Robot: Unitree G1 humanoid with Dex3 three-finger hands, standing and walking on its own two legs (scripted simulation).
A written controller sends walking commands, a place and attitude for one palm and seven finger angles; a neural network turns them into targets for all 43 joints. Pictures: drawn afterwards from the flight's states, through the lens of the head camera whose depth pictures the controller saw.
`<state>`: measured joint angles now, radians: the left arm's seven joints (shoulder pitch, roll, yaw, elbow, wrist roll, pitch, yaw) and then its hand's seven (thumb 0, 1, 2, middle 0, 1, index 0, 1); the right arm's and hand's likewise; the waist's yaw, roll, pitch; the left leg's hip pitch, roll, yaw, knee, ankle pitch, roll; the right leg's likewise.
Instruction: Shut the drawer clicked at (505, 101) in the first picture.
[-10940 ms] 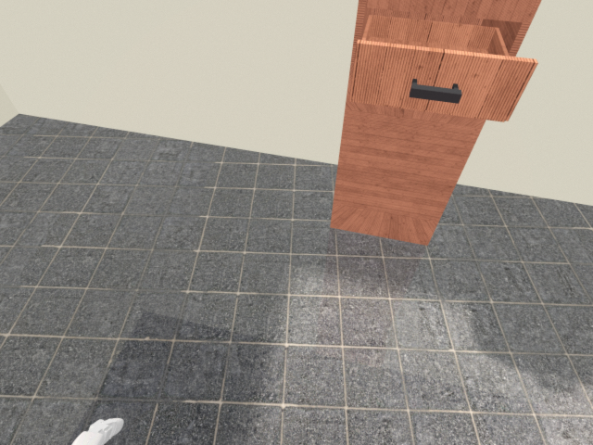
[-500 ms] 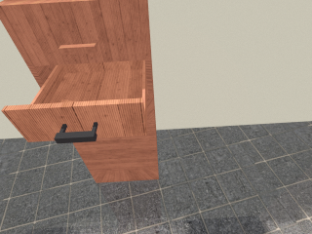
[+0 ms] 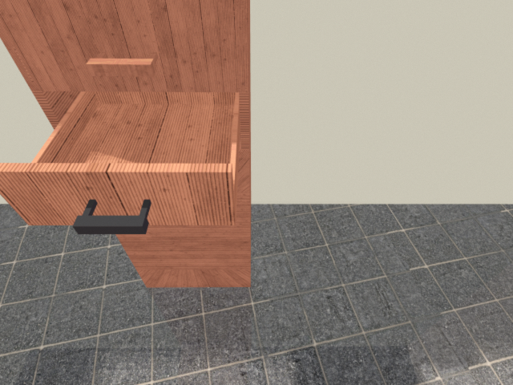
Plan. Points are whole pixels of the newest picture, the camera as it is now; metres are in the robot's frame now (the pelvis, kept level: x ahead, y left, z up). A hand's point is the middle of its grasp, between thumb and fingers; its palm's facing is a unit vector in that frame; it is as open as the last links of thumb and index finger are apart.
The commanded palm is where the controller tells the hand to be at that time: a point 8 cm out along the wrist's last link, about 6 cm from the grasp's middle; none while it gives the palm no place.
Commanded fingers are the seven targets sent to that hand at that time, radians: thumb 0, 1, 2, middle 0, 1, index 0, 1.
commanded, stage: come to a stop and stand still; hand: left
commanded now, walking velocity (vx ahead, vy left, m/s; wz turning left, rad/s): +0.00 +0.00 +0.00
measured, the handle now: (115, 214) +0.36 +0.26 +0.06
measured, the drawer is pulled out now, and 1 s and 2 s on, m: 0.23 0.23 0.23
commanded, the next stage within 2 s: look again from close up in 0.24 s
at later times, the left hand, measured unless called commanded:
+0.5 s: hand out of the picture +0.01 +0.18 -0.17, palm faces +0.00 -0.98 -0.20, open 7.4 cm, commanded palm none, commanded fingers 0.00 0.90 0.90 -0.20 -0.30 -0.20 -0.30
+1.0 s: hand out of the picture +0.01 +0.18 -0.18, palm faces -0.01 -0.98 -0.20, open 7.4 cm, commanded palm none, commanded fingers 0.00 0.90 0.90 -0.20 -0.30 -0.20 -0.30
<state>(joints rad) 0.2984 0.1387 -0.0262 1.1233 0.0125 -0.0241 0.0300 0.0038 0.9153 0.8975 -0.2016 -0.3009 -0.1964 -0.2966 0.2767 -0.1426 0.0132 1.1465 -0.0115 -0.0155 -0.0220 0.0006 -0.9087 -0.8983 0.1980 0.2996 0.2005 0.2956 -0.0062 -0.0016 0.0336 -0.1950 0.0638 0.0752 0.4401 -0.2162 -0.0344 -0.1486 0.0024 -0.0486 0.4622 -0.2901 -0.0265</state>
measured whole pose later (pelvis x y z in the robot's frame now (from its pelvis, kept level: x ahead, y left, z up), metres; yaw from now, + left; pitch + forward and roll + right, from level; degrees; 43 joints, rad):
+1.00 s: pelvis +0.01 +0.02 +0.00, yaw +0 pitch -1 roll -1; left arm 0.29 0.14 -0.02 1.11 0.02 -0.04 0.05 0.00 0.91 0.90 -0.20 -0.30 -0.20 -0.30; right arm 0.25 -0.17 0.00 1.12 -0.01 -0.01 -0.02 0.00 -0.92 -0.90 0.20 0.30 0.20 0.30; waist -0.01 0.02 0.05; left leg -0.21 0.06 0.08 0.49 -0.26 -0.02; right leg -0.14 0.00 -0.04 0.45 -0.29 0.00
